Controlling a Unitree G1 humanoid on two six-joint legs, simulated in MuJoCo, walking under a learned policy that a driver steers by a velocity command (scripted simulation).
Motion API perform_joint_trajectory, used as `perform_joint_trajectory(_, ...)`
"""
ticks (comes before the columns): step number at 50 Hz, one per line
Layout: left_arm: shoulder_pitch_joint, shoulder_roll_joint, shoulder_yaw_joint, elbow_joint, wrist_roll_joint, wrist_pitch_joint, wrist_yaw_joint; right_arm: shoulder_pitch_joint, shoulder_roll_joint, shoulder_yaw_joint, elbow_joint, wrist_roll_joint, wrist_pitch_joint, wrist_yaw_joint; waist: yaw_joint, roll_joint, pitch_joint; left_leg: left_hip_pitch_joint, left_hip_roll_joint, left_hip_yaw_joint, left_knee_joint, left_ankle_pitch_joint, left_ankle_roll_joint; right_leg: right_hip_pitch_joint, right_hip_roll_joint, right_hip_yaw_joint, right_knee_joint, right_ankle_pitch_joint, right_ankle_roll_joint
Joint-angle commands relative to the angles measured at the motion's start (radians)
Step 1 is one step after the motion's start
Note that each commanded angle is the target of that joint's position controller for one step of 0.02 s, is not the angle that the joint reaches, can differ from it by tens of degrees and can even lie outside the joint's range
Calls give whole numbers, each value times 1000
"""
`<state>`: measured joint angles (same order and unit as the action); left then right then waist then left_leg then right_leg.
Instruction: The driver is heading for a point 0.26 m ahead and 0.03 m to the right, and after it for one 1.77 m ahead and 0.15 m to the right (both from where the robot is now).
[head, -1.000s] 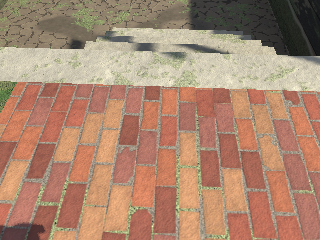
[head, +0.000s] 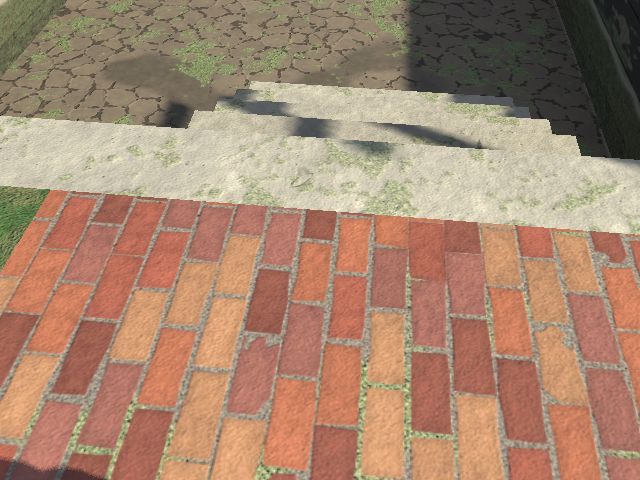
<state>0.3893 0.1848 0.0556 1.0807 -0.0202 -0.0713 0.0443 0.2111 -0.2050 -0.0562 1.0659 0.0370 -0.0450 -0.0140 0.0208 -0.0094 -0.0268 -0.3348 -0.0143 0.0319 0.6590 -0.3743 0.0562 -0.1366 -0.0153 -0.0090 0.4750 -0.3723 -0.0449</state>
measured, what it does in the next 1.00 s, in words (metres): walks ahead: left foot, then right foot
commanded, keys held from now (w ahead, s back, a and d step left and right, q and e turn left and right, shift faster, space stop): w+shift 1.00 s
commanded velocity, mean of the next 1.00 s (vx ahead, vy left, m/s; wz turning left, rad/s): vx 0.88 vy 0.00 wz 0.00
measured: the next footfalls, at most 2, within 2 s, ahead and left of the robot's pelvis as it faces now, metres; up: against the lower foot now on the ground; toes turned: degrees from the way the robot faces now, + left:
left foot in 0.18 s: +0.12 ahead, +0.16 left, +0.00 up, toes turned +4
right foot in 0.66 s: +0.63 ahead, -0.06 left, +0.00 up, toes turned -2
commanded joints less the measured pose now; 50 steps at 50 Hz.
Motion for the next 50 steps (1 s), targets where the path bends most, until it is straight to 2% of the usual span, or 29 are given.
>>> perform_joint_trajectory(1, 64, 142, 34, -38, 3, -41, -7, -226, -77, -12, -141, 7, -62, 22, 38, -129, 173, -433, 93, -53, 239, 3, 26, 113, -377, 495, -369, -309, -204)
perform_joint_trajectory(3, 12, 150, 35, -71, -16, -43, -19, -197, -68, -5, -143, 13, -73, 27, 10, -121, 167, -368, 117, -44, 105, -3, 36, 92, -325, 370, -363, -216, -151)
perform_joint_trajectory(5, -7, 171, 39, -88, -16, -34, -27, -175, -57, -4, -129, 3, -79, 35, -4, -130, 146, -142, 59, 50, -24, 36, 14, -29, -237, 229, -333, -153, -123)
perform_joint_trajectory(8, -33, 192, 39, -113, -16, -33, -33, 70, -92, -30, -46, 4, -64, 30, -120, -95, 76, 314, -39, 150, -86, 123, -1, -282, -168, 111, -151, 28, -118)
perform_joint_trajectory(9, -99, 177, 31, -135, -5, -41, -36, 278, -149, -58, 4, 10, -62, 20, -234, -40, -6, 548, 14, 52, -110, 85, 32, -406, -126, 49, 121, 252, -84)
perform_joint_trajectory(10, -190, 69, 2, -193, 26, -53, -38, 468, -268, -81, 35, -5, -61, 14, -305, 251, -94, 684, 262, -339, -230, -171, 111, -612, -46, -38, 645, 121, -25)
perform_joint_trajectory(11, -157, 12, -5, -235, -23, -79, -39, 419, -221, -50, 12, -31, -86, 32, -216, 363, -132, 697, 407, -867, -460, -433, 237, -842, 65, 109, 885, -90, -42)
perform_joint_trajectory(12, -220, 62, -5, -268, -61, -94, -47, 275, -159, -23, -15, -31, -95, 40, -159, 203, 2, 619, 443, -807, -469, -495, 225, -1012, -44, 142, 996, -18, -82)
perform_joint_trajectory(13, -259, 72, -11, -286, -52, -97, -56, 209, -102, -2, -37, -34, -99, 50, -137, 124, 38, 545, 404, -680, -447, -394, 200, -1030, -81, 119, 1012, 67, -101)
perform_joint_trajectory(14, -227, 67, -13, -276, -26, -90, -58, 156, -103, 7, -48, -35, -92, 57, -87, 47, 53, 444, 361, -551, -452, -281, 179, -970, -132, 106, 966, 146, -92)
perform_joint_trajectory(15, -208, 72, -8, -275, -6, -78, -58, 114, -96, 13, -57, -42, -84, 60, -47, 52, 81, 329, 316, -453, -466, -202, 157, -905, -163, 103, 900, 199, -77)
perform_joint_trajectory(17, -168, 66, -10, -266, -7, -43, -65, 111, -71, 29, -55, -49, -73, 51, -5, 80, 120, 192, 256, -320, -511, -115, 138, -843, -179, 78, 860, 252, -43)
perform_joint_trajectory(21, -368, 92, -12, -346, 9, -38, -58, 186, -100, 32, -50, -41, -83, 15, -41, 30, 196, 102, 200, -146, -615, 160, 138, -788, -143, 2, 536, 456, 9)
perform_joint_trajectory(25, -524, 69, -23, -406, -14, -54, -92, 294, -120, 30, -41, -20, -83, -7, -74, 23, 215, 235, 213, -46, -695, 307, 116, -659, -88, -39, 221, 600, -14)
perform_joint_trajectory(28, -592, 77, -21, -445, -23, -63, -122, 335, -140, 23, -47, -22, -65, -6, -70, 57, 203, 418, 240, 5, -623, 568, 102, -599, -29, -76, 76, 528, -40)
perform_joint_trajectory(30, -557, 123, -4, -464, -32, -58, -124, 352, -182, 10, -45, -50, -53, -6, -16, 155, 119, 544, 275, 10, -466, 1085, 90, -489, 44, -119, 90, 398, -69)
perform_joint_trajectory(31, -452, 171, 16, -450, -38, -48, -117, 351, -202, 2, -41, -69, -40, -6, 54, 217, 41, 588, 288, 11, -309, 1320, 82, -376, 76, -127, 114, 316, -93)
perform_joint_trajectory(32, -223, 227, 42, -390, -44, -36, -103, 313, -217, -3, -47, -78, -24, -7, 173, 256, -76, 521, 283, 32, -53, 1449, 67, -111, 93, -128, 118, 284, -124)
perform_joint_trajectory(33, 31, 282, 61, -317, -35, -21, -86, 261, -194, 6, -85, -77, -23, -8, 275, 210, -222, 203, 249, 9, 285, 1204, 49, 319, -32, 38, 199, 194, -156)
perform_joint_trajectory(34, 119, 368, 78, -279, 2, -33, -91, 427, 28, 56, -115, -55, -57, 24, 116, -195, -434, -271, 22, -94, 735, 248, 1, 733, -322, 668, 61, -382, -343)
perform_joint_trajectory(35, 175, 268, 61, -241, 9, -36, -84, 340, -69, 37, -107, 1, -108, 30, 174, -239, -497, -347, -17, -239, 838, -35, 48, 729, -331, 929, -188, -526, -301)
perform_joint_trajectory(36, 94, 205, 41, -228, 14, -43, -82, 177, -145, 12, -176, 45, -123, 27, 156, -231, -261, -457, 41, -199, 871, -9, 75, 583, -305, 771, -219, -387, -242)
perform_joint_trajectory(37, 14, 173, 30, -235, 22, -52, -86, 88, -129, 22, -210, 38, -130, 21, 117, -61, -157, -437, 82, -184, 839, 34, 83, 385, -279, 628, -229, -210, -220)
perform_joint_trajectory(38, -63, 139, 19, -231, 37, -61, -94, 52, -105, 21, -222, 19, -127, 20, 55, 36, -76, -388, 120, -170, 778, 79, 82, 179, -246, 514, -244, -92, -212)
perform_joint_trajectory(39, -125, 101, 5, -233, 53, -70, -98, 95, -89, 18, -220, 7, -106, 22, -19, 23, -47, -313, 163, -183, 734, 116, 83, 31, -207, 432, -257, -68, -201)
perform_joint_trajectory(40, -160, 81, -2, -227, 47, -68, -101, 128, -65, 20, -215, 1, -82, 24, -59, -10, -13, -288, 181, -174, 713, 112, 75, -68, -193, 385, -279, -71, -207)
perform_joint_trajectory(42, -169, 101, -3, -210, 17, -67, -96, 118, -45, 28, -231, -3, -49, 17, -95, -47, 81, -318, 216, -152, 632, 98, 43, -209, -185, 298, -351, -77, -206)
perform_joint_trajectory(46, -79, 156, 3, -194, 18, -75, -65, -90, -102, 24, -300, -38, -53, 7, -44, -12, 173, -421, 213, -89, 337, 419, -22, -234, -133, 145, -411, 142, -192)
perform_joint_trajectory(50, 57, 183, 0, -168, -2, -78, -44, -266, -82, 33, -348, -19, -80, 40, 30, 16, 178, -263, 138, -10, 1, 691, -23, -143, -120, 40, -461, 247, -156)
